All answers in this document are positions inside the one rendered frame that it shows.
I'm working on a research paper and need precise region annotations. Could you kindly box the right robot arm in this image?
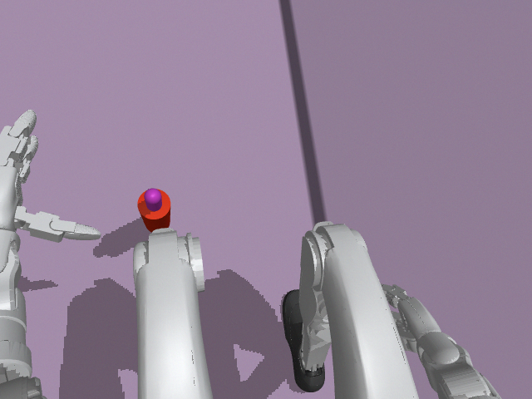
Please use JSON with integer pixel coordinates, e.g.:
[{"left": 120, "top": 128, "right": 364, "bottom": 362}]
[{"left": 416, "top": 332, "right": 502, "bottom": 399}]

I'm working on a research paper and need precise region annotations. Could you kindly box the right robot foot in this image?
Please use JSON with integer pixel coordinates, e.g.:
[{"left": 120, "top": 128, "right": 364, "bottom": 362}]
[{"left": 283, "top": 289, "right": 325, "bottom": 392}]

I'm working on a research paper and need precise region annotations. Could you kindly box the left robot arm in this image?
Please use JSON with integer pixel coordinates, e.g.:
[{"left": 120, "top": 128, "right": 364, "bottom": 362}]
[{"left": 0, "top": 228, "right": 47, "bottom": 399}]

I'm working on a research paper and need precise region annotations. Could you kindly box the right robot hand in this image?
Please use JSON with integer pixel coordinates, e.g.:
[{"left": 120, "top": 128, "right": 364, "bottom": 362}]
[{"left": 381, "top": 284, "right": 442, "bottom": 353}]

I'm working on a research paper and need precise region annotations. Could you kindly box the bottle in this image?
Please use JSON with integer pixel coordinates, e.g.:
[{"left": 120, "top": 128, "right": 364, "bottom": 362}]
[{"left": 137, "top": 188, "right": 170, "bottom": 233}]

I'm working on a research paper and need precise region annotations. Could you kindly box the left robot hand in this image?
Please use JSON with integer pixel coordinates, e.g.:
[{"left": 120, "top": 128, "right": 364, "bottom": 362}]
[{"left": 0, "top": 110, "right": 101, "bottom": 243}]

